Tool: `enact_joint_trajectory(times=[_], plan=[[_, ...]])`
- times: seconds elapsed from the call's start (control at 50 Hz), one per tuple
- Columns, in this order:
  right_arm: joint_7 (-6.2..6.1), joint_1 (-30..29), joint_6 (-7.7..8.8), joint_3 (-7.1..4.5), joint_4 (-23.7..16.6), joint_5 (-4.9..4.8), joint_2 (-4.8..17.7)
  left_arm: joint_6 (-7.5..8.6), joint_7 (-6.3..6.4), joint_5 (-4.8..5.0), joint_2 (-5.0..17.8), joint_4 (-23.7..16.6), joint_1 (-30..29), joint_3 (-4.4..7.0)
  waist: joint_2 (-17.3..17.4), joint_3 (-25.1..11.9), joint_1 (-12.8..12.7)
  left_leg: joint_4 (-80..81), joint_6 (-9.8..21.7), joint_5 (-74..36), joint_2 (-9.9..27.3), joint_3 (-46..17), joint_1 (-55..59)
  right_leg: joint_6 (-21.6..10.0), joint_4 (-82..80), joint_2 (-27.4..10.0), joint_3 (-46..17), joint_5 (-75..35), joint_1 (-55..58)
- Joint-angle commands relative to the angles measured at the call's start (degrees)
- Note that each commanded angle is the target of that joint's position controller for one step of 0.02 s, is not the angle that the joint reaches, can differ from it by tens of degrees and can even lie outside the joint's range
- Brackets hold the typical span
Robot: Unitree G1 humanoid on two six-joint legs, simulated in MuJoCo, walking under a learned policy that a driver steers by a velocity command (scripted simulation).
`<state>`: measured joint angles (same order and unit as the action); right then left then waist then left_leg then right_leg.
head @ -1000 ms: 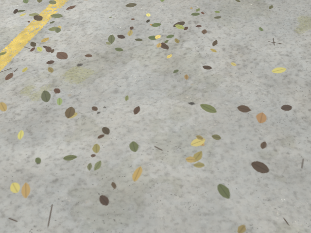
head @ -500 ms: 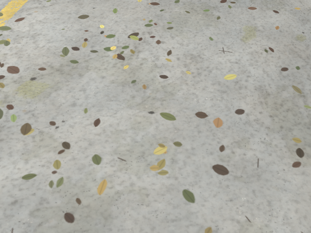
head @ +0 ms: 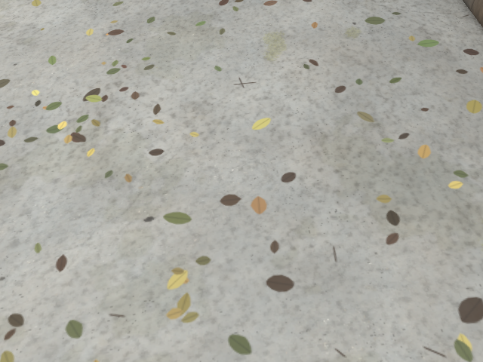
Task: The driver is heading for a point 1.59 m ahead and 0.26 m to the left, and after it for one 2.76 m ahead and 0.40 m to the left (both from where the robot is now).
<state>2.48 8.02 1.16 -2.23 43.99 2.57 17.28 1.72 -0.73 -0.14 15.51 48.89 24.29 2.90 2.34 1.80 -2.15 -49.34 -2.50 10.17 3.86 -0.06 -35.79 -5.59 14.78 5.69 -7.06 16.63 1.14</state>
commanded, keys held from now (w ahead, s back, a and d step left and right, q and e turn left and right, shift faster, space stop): w+e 0.12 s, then w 0.16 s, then w+q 0.72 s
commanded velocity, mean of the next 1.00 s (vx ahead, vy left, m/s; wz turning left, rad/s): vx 0.49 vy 0.00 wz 0.09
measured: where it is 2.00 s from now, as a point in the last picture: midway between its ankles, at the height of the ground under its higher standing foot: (212, 188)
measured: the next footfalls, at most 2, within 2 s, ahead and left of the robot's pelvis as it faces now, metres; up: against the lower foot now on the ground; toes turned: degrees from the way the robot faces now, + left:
left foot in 0.16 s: +0.28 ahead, +0.11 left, +0.00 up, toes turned -7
right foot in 0.62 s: +0.47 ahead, -0.14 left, +0.00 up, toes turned -3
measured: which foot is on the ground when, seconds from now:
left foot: up 0.00-0.14, down 0.16-0.62, up 0.64-1.00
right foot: down 0.00-0.18, up 0.20-0.60, down 0.62-1.00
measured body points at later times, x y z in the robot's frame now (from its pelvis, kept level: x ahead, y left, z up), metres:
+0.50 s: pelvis +0.27 +0.01 +0.00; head +0.30 +0.01 +0.45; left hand +0.48 +0.22 -0.10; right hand +0.21 -0.25 -0.13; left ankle +0.24 +0.11 -0.74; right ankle +0.37 -0.14 -0.71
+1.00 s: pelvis +0.52 -0.03 +0.00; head +0.55 -0.03 +0.45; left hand +0.46 +0.23 -0.13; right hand +0.75 -0.24 -0.11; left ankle +0.64 +0.11 -0.69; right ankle +0.43 -0.14 -0.74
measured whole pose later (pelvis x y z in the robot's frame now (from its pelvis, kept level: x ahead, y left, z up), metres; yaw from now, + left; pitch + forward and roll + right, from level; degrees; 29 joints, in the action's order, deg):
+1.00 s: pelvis +0.52 -0.03 +0.00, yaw +10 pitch +1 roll -1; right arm 4.5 4.5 -0.3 -2.9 43.6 2.1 15.5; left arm 5.0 0.5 -1.3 13.8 51.5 23.8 2.2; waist 2.3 2.2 -3.3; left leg -45.3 2.6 3.7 3.6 2.8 -37.1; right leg -1.1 13.7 0.4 13.4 17.1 2.1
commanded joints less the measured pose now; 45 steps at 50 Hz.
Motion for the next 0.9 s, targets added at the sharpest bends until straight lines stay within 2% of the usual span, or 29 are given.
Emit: enact_joint_trajectory(times=[0.02, 0.06, 0.1, 0.12, 0.14, 0.16, 0.18, 0.2, 0.22, 0.24, 0.26, 0.28, 0.32, 0.36, 0.4, 0.44, 0.46, 0.54, 0.58, 0.6, 0.62, 0.64, 0.66, 0.68, 0.7, 0.72, 0.76, 0.8, 0.9], plan=[[0.26, -11.51, 1.09, 0.08, -7.32, -0.56, 2.94, 1.03, 0.67, -0.17, 10.35, -2.14, 1.65, 2.57, -7.55, 3.68, -2.03, 8.43, -0.23, -5.25, -2.52, 2.03, -2.26, -7.52, -2.4, -12.53, -9.72, -26.04, -3.17], [0.12, -12.58, 1.31, 0.11, -8.33, -0.97, 3.62, 1.21, 1.02, -0.24, 11.14, -1.84, 2.01, 2.76, -7.79, 3.19, -1.95, 12.53, 0.95, -6.89, -3.28, 1.45, 1.58, -6.47, -1.36, -13.77, -11.48, -29.67, -2.93], [-0.46, -8.52, 1.59, -0.26, -7.6, -1.19, 4.97, 1.36, 1.33, -0.32, 11.95, -2.26, -0.41, 2.92, -7.7, 2.08, 0.65, 16.05, 2.67, -5.85, -4.21, 0.73, 9.79, -4.39, 1.09, -14.33, -12.34, -34.3, -4.12], [-1.06, -3.53, 1.76, -0.8, -6.09, -1.25, 6.21, 1.47, 1.32, -0.45, 12.6, -2.67, -2.17, 3.06, -7.75, -0.01, 2.93, 16.85, 3.62, -3.06, -5.76, 1.07, 17.03, -3.1, 5.51, -13.63, -11.97, -41.42, -5.24], [-1.81, 4.11, 2.05, -1.49, -3.62, -1.26, 7.48, 1.61, 1.12, -0.55, 12.71, -2.51, -2.78, 3.04, -6.23, -4.24, 6.16, 18.86, 4.74, -1.86, -7.03, 2.09, 25.85, -1.96, 14.32, -11.54, -10.13, -46.74, -5.4], [-2.71, 12.04, 2.63, -2.15, -1.89, -0.65, 9.12, 1.89, 0.76, -0.4, 11.32, -2.32, -2.46, 2.65, -3.89, -9.15, 9.81, 20.94, 6.33, -0.8, -3.25, -0.55, 37.42, -0.81, 26.95, -8.02, -7.51, -41.12, -10.27], [-3.64, 18.98, 3.01, -3.12, -2.11, 1.05, 13.58, 2.28, 0.54, 0.52, 4.93, -3.91, 1.1, 1.03, 5.55, -17.74, 10.15, 24.9, 10.14, 17.83, 12.52, -20.75, 50.01, 0.67, 45.53, -2.91, -3.12, -17.89, -20.49], [-3.29, 16.08, 2.41, -3.55, -1.57, 0.43, 15.59, 2.1, 0.3, 0.47, 4.6, -4.82, 4.88, 0.8, 16.35, -19.66, 5.7, 35.74, 15.13, 21.48, 20.68, -47.36, 50.49, 1.03, 55.77, 3.24, -0.76, 12.71, -31.34], [-2.78, 10.49, 2.13, -2.78, -2.23, -0.5, 10.67, 1.49, 0.53, -1.12, 7.35, -2.9, 3.4, 1.14, 6.77, -10.46, 3.86, 36.42, 15.72, 26.92, 19.0, -43.29, 42.23, 0.37, 59.61, -1.5, -1.95, 8.85, -34.72], [-2.44, 7.12, 2.3, -1.85, -2.64, -1.0, 6.32, 1.34, -0.03, -1.49, 7.57, -2.8, -0.55, 1.09, 0.86, -4.69, 3.75, 36.3, 15.35, 23.79, 16.27, -33.84, 35.17, 0.27, 57.82, -3.68, -0.88, 4.47, -34.2], [-2.32, 5.74, 2.51, -1.26, -2.05, -0.75, 4.28, 1.27, -0.42, -1.47, 6.49, -3.16, -2.51, 0.85, 0.09, -1.71, 2.88, 37.39, 14.1, 16.68, 13.15, -26.5, 30.4, 0.27, 54.49, -5.28, -0.21, 2.84, -33.18], [-2.44, 6.21, 2.97, -0.95, -1.01, -0.75, 3.71, 0.94, -0.76, -1.91, 6.04, -3.6, -3.6, 0.74, 2.12, -0.62, 2.2, 38.01, 13.51, 10.31, 11.09, -21.48, 27.7, 0.6, 51.92, -6.32, -0.05, 2.62, -31.96], [-1.98, 8.26, 4.06, -0.82, 1.01, -1.23, 3.93, 0.26, -1.27, -2.52, 5.11, -3.43, -3.63, 0.31, 3.33, -0.94, 1.28, 38.32, 14.31, -1.32, 9.09, -16.66, 25.52, 1.4, 49.55, -6.35, 1.33, 2.45, -29.79], [-1.46, 9.65, 4.71, -0.91, 2.37, -2.06, 4.37, 0.11, -1.55, -2.94, 4.55, -4.41, -6.2, -0.15, 3.07, -0.64, 0.72, 39.47, 15.66, -6.21, 8.41, -14.16, 25.67, 2.58, 44.87, -8.04, 4.1, 0.79, -31.68], [-1.42, 10.64, 4.46, -1.06, 3.22, -2.21, 4.71, 0.31, -1.8, -2.87, 3.4, -6.47, -12.33, -1.04, 2.54, 0.99, 1.68, 41.12, 16.18, -5.82, 7.06, -12.03, 24.45, 4.31, 36.85, -9.33, 6.29, -2.48, -33.0], [-1.46, 11.8, 4.02, -1.39, 4.01, -2.18, 5.26, 0.63, -2.09, -2.35, 2.08, -8.05, -17.42, -1.98, 2.71, 1.75, 2.77, 41.42, 15.55, -5.63, 5.33, -9.96, 22.38, 5.65, 28.68, -8.98, 7.63, -6.65, -30.21], [-1.42, 12.4, 3.85, -1.68, 4.3, -2.15, 5.95, 0.75, -2.12, -2.03, 2.12, -8.5, -19.09, -2.16, 2.66, 1.7, 3.17, 41.04, 15.12, -6.36, 5.0, -9.57, 21.83, 6.13, 25.47, -8.39, 8.18, -8.08, -28.33], [-1.29, 14.96, 3.44, -2.48, 5.36, -2.13, 7.72, 1.37, -1.19, -1.52, 4.08, -9.75, -22.09, -1.78, 2.14, 0.33, 3.82, 36.87, 13.47, -9.81, 6.47, -12.39, 23.99, 6.34, 19.27, -6.85, 8.39, -9.58, -22.91], [-1.53, 14.17, 3.12, -2.81, 5.32, -2.16, 8.28, 1.98, -0.49, -1.66, 4.86, -8.86, -18.25, -1.26, 1.54, -0.59, 1.42, 31.92, 11.96, -9.09, 5.97, -13.56, 23.68, 5.62, 13.99, -6.0, 8.4, -8.46, -16.02], [-1.58, 14.54, 3.15, -2.61, 5.36, -2.14, 7.32, 2.59, 0.18, -2.09, 6.41, -7.1, -13.05, -0.52, -0.54, -2.95, -0.55, 24.93, 10.75, -11.01, 3.37, -12.3, 21.88, 4.61, 11.07, -5.96, 7.67, -7.13, -8.14], [-1.49, 13.49, 3.41, -1.97, 4.07, -2.55, 4.78, 3.33, 1.03, -3.26, 10.28, -5.95, -4.99, 0.71, -6.46, -8.35, -4.38, 10.71, 9.03, -6.46, -1.02, -8.58, 16.93, 2.2, 7.09, -14.94, -1.86, 0.4, 1.76], [-1.65, 14.93, 3.45, -0.7, 1.34, -3.58, -1.16, 3.1, 1.67, -4.05, 15.71, -6.14, -0.43, 1.87, -16.91, -13.37, -4.64, -5.38, 6.85, 15.66, -8.08, -1.55, 3.1, -0.93, 0.85, -29.26, -20.96, 11.83, 12.7], [-2.08, 17.49, 2.48, -1.63, 1.54, -2.68, 2.87, 2.08, 1.76, -2.76, 15.3, -5.54, -1.42, 2.29, -17.08, -13.09, -2.66, -14.12, 7.51, 20.27, -7.17, -2.18, -2.5, -4.98, -2.59, -32.19, -31.79, 17.94, 8.67], [-2.05, 15.84, 1.7, -2.23, 2.7, -1.98, 4.66, 1.96, 1.39, -2.31, 9.4, -6.59, -5.72, 0.92, -9.36, -6.65, -0.92, -17.05, 8.06, 15.77, -3.66, -4.39, -3.53, -4.33, -2.61, -28.95, -24.92, 18.93, 3.76], [-1.46, 13.88, 1.54, -2.16, 2.87, -1.93, 3.51, 2.38, 1.1, -1.89, 6.15, -6.77, -8.61, 0.17, -7.42, -2.54, 0.07, -16.15, 7.6, 11.49, -1.97, -4.27, -2.84, -3.33, -3.35, -25.72, -16.55, 10.34, -1.0], [-1.1, 13.19, 1.16, -2.21, 3.07, -1.83, 2.72, 2.73, 1.07, -2.01, 4.48, -6.77, -9.89, -0.23, -7.89, -1.57, 1.04, -14.97, 7.01, 9.09, -0.81, -3.75, -1.2, -1.9, -4.14, -23.31, -10.28, 2.59, -3.32], [-0.3, 12.25, 0.03, -2.22, 2.93, -0.79, 1.79, 3.61, 1.3, -1.67, 3.75, -5.57, -8.75, -0.36, -8.78, -0.89, 1.86, -15.02, 5.77, 6.24, -0.15, -2.82, -0.33, -1.1, -4.35, -20.82, -2.51, -9.76, -4.75], [0.28, 9.53, -0.65, -2.1, 1.66, -0.81, 0.81, 4.4, 1.19, -1.13, 4.18, -4.34, -6.67, -0.01, -7.83, -1.4, 2.17, -15.42, 5.13, 3.67, -0.09, -2.24, -2.32, -1.53, -4.04, -20.72, 1.81, -19.8, -3.41], [1.6, -0.54, -1.04, -1.32, -2.21, -0.6, -0.22, 4.4, 1.19, -1.06, 3.89, -2.12, -3.87, 0.29, -7.2, 1.27, 1.21, -6.72, 3.83, -4.52, 0.53, -0.1, -6.62, -2.27, -5.53, -19.95, 10.46, -24.78, -2.75]])
Velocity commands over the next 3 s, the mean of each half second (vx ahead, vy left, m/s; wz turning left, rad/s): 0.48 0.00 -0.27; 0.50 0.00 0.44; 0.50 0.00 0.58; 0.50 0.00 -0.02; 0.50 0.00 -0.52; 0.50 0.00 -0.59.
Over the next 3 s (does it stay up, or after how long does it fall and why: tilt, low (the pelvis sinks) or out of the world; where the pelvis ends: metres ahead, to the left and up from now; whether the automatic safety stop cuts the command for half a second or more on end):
stays up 1.52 0.25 0.00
